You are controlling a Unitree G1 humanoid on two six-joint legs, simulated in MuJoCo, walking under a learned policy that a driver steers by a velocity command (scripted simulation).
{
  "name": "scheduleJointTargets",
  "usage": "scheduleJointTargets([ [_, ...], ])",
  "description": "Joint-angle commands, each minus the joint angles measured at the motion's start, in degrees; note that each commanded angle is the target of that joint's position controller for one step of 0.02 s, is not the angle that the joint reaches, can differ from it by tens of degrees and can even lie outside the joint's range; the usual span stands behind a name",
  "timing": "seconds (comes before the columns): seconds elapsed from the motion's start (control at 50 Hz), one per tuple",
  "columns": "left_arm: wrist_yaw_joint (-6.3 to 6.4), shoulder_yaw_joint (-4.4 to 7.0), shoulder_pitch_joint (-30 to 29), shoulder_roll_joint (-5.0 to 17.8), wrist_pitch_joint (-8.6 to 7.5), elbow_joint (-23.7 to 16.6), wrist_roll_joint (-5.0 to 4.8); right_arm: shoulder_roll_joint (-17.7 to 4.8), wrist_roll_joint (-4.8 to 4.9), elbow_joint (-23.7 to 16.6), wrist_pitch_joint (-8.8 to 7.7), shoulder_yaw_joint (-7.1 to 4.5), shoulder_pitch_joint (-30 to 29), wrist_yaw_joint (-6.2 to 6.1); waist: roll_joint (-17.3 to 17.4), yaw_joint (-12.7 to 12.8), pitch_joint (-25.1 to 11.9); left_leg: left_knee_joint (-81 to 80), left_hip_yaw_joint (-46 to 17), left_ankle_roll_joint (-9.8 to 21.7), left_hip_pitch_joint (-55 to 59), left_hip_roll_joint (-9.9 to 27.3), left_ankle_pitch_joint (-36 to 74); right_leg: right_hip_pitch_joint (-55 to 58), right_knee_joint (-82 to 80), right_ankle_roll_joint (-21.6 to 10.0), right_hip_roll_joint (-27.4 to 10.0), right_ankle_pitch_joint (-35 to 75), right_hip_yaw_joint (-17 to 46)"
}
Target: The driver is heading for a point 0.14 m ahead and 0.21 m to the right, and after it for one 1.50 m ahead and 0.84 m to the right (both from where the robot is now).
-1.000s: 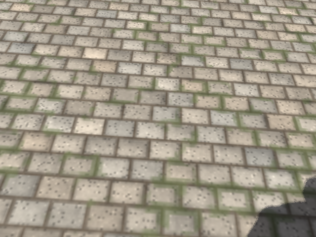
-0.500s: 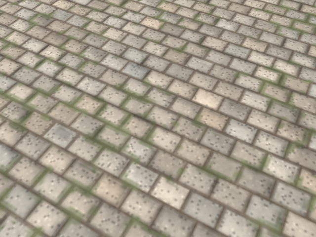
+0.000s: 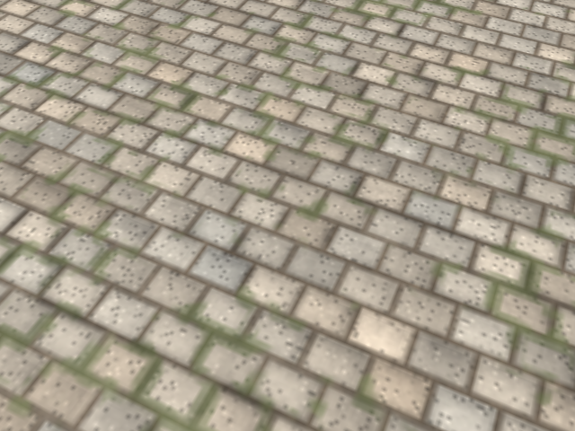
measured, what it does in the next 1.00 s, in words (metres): walks ahead, turning right: right foot, then left foot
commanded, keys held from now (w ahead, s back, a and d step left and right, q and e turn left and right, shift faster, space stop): w+e+shift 0.02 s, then e+shift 0.90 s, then shift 0.08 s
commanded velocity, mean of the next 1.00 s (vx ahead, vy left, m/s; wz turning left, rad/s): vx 0.25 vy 0.00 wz -0.91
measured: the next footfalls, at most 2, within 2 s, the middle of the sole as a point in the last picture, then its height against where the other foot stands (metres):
right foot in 0.22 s outside the picture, level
left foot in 0.66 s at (296, 369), level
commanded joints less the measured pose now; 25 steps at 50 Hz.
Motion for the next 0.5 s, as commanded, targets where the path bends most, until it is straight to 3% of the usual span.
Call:
scheduleJointTargets([
  [0.02, -1.33, -0.42, -3.1, -1.25, 1.43, -5.15, 0.68, -1.52, 1.17, -1.49, -2.44, -0.36, -0.31, 0.1, 6.42, 1.19, 3.86, -17.47, -7.11, 2.3, 2.15, 14.49, 13.27, -10.73, -1.62, 0.59, -4.05, 5.75, 0.79],
  [0.04, -1.54, -0.71, -5.81, -1.78, 1.34, -6.43, 0.59, -0.56, 0.95, -1.31, -2.67, -0.04, -1.27, 0.05, 6.25, 1.86, 5.92, -17.03, -2.03, 1.6, 0.24, 12.5, 24.07, -10.2, -5.11, 0.75, -2.93, 8.97, -1.34],
  [0.08, -2.09, -1.6, -8.99, -2.62, 0.71, -8.13, 0.55, -1.2, 1.05, -1.5, -2.9, 0.04, -3.5, -0.38, 5.26, 3.21, 7.16, -14.96, 5.29, 0.36, -3.11, 9.36, 38.44, -3.78, -18.39, 0.33, -0.14, 16.27, -5.73],
  [0.12, -3.15, -1.85, -10.21, -1.99, 0.02, -8.22, 1.05, -4.47, 1.74, -1.26, -3.42, -0.55, -1.79, -1.3, 3.2, 2.91, 5.71, -11.02, 7.6, -0.55, -1.46, 9.05, 47.35, 4.94, -30.82, -0.3, 4.78, 23.77, -11.51],
  [0.14, -3.33, -1.53, -7.01, -0.97, -0.05, -7.02, 1.33, -7.04, 2.14, -1.65, -3.44, -1.13, -1.5, -1.71, 4.17, 4.16, 2.92, -6.0, 7.49, -1.31, 0.59, 9.77, 55.03, 10.19, -33.08, -0.91, 7.53, 24.77, -12.99],
  [0.16, -3.01, 0.59, -4.24, 3.13, -0.97, -8.32, -3.16, -15.17, 3.69, -5.06, -1.87, -3.24, -4.25, -3.29, 9.83, 5.63, -2.0, -0.41, 4.69, -2.97, 3.68, 10.33, 65.85, 15.33, -31.47, -0.03, 9.03, 20.58, -10.29],
  [0.18, -2.82, 2.05, 1.97, 7.26, -0.76, -7.3, -3.52, -16.58, 3.76, -6.3, -0.55, -4.0, -7.21, -4.03, 10.51, 9.96, -5.92, 7.68, 3.6, -3.66, 4.46, 11.57, 69.69, 21.63, -32.22, -1.2, 9.78, 18.31, -8.81],
  [0.2, -2.04, 4.27, 11.45, 11.56, -0.03, -4.99, -2.96, -15.11, 3.16, -7.24, 0.38, -3.83, -8.7, -4.03, 8.75, 14.1, -10.32, 20.7, 2.35, -3.93, 1.77, 11.15, 65.42, 32.73, -33.08, -2.81, 10.06, 21.02, -6.75],
  [0.22, -0.56, 4.86, 13.68, 12.41, 0.75, -3.86, -2.84, -9.89, 3.65, -6.75, 0.53, -2.73, -7.66, -3.0, -0.15, 13.55, -8.11, 39.67, 2.13, -6.07, -6.42, 5.22, 27.36, 40.28, -39.92, -5.05, 7.22, 28.17, -1.98],
  [0.24, 0.68, 4.68, 8.79, 15.5, 0.63, -5.61, -1.02, -1.24, 0.32, -9.14, -0.42, -0.28, -3.33, -1.47, -19.15, 5.76, -5.69, 63.0, -1.65, -7.94, -23.35, -4.76, -21.97, 46.81, -35.78, -9.59, 1.32, 60.33, 11.42],
  [0.26, 0.2, 4.17, 5.43, 16.71, -1.1, -10.56, 2.76, -2.81, 1.46, -10.83, -1.56, 0.49, 7.15, -0.79, -14.63, 1.61, -23.43, 73.86, -16.02, -7.95, -31.55, -6.22, -21.86, 57.67, -41.52, -23.0, -12.15, 54.3, 37.21],
  [0.28, -0.34, 4.85, 0.59, 15.19, -1.1, -14.56, 1.35, -9.15, 2.11, -11.8, -2.16, -0.54, 2.77, -0.69, -2.93, 3.6, -25.36, 70.55, -19.89, -5.96, -30.81, -4.05, -17.01, 53.34, -48.78, -23.46, -12.24, 34.53, 42.0],
  [0.3, -0.41, 4.39, -3.63, 12.71, -1.37, -15.78, -0.93, -10.18, 2.42, -13.39, -1.97, -1.21, -2.17, -1.07, 4.97, 1.12, -15.72, 64.48, -19.28, -5.15, -33.04, -2.36, -13.84, 43.93, -52.1, -21.23, -9.15, 22.49, 39.79],
  [0.32, -0.16, 3.66, -6.67, 10.44, -1.54, -16.26, -2.37, -9.97, 1.65, -12.98, -1.14, -1.44, -3.47, -1.73, 10.36, -1.51, -10.78, 60.25, -19.16, -5.69, -31.29, -0.11, -11.59, 35.16, -53.6, -18.76, -7.26, 19.95, 37.16],
  [0.36, 0.57, 3.73, -8.69, 10.09, -1.32, -17.14, -1.5, -10.25, 1.07, -13.52, 0.82, -2.0, -4.3, -2.42, 8.55, -3.51, -5.97, 52.73, -19.14, -7.37, -25.71, 1.35, -10.45, 22.13, -54.03, -16.73, -3.46, 30.92, 30.4],
  [0.38, 1.06, 3.64, -8.59, 9.26, -0.97, -16.81, -1.58, -9.16, 0.74, -13.95, 1.27, -1.97, -5.25, -2.61, 7.78, -3.49, -5.0, 47.8, -18.68, -8.13, -23.96, 1.74, -10.25, 18.17, -53.0, -15.56, -1.14, 35.66, 26.3],
  [0.42, 2.57, 4.01, -7.57, 9.66, -0.06, -16.15, -2.0, -5.15, 0.22, -15.54, 1.41, -1.06, -8.63, -2.85, 6.43, -2.87, -6.21, 36.35, -16.78, -9.18, -21.93, 0.1, -6.04, 14.92, -50.2, -12.93, 3.36, 42.09, 21.53],
  [0.44, 3.42, 4.33, -7.42, 10.25, 0.88, -16.16, -2.17, -4.04, 0.52, -16.06, 1.61, -0.81, -10.17, -2.89, 4.98, -2.42, -8.2, 31.54, -16.16, -9.67, -20.97, -1.38, -2.51, 15.27, -48.9, -11.36, 4.81, 42.87, 20.84],
  [0.5, 5.23, 4.79, -8.13, 10.5, 3.64, -17.07, -3.08, -3.82, 1.51, -16.6, 2.19, -0.92, -13.74, -2.56, 0.21, -0.89, -12.47, 20.93, -16.47, -9.76, -17.6, -4.18, 7.72, 16.46, -45.99, -5.75, 7.41, 33.72, 21.05],
])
